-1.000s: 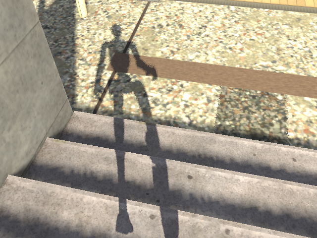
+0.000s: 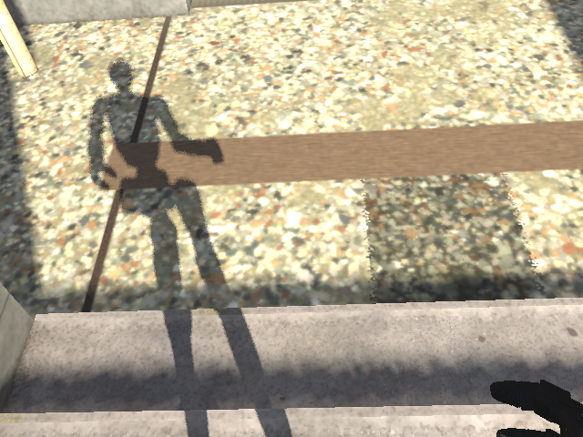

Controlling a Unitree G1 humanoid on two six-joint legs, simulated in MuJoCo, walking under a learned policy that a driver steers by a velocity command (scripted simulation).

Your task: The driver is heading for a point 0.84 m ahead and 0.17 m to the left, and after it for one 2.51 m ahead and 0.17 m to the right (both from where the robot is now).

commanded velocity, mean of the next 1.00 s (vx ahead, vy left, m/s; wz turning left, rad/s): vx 0.45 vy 0.00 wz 0.13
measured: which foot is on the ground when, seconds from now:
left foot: up 0.00-0.08, down 0.10-0.50, up 0.52-1.00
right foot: down 0.00-0.14, up 0.16-0.48, down 0.50-1.00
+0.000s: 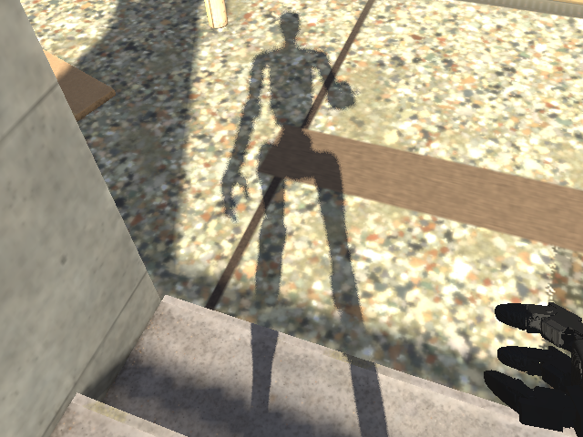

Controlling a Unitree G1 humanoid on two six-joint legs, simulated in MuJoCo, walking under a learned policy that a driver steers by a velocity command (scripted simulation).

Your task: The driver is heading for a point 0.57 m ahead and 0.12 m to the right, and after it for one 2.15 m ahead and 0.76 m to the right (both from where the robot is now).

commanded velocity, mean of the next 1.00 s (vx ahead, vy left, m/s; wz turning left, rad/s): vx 0.67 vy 0.00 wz -0.55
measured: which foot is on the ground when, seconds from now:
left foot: up 0.00-0.02, down 0.04-0.50, up 0.52-0.94, down 0.96-1.00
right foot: down 0.00-0.04, up 0.06-0.50, down 0.52-0.98, up 1.00-1.00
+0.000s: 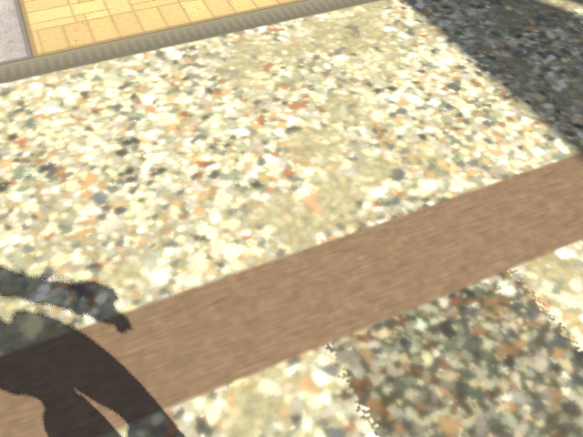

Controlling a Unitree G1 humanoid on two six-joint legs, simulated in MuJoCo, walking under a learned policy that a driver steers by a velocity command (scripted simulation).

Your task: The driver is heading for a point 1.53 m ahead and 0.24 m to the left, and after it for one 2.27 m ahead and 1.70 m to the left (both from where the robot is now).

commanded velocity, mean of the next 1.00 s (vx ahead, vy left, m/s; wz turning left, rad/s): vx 0.03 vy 0.00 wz -0.01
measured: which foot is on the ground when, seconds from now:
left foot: down 0.00-0.66, up 0.68-0.92, down 0.94-1.00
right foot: up 0.00-0.54, down 0.56-0.96, up 0.98-1.00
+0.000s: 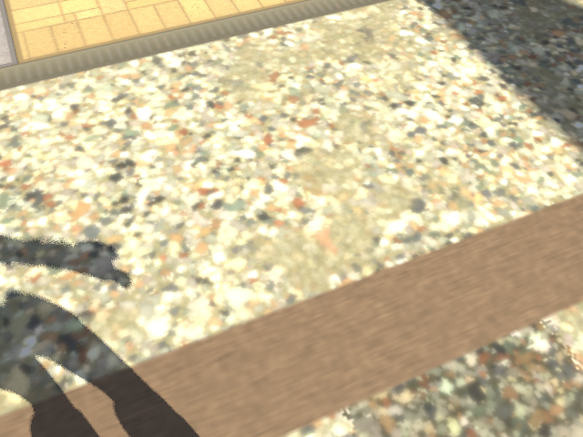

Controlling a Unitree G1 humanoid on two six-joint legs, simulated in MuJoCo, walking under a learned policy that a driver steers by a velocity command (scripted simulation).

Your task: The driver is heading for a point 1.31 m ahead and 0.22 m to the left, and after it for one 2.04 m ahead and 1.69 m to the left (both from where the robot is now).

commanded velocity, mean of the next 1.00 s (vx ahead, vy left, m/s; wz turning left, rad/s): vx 0.18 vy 0.00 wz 0.22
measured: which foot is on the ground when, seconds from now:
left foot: down 0.00-0.34, up 0.36-0.76, down 0.78-1.00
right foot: up 0.00-0.32, down 0.34-0.78, up 0.80-1.00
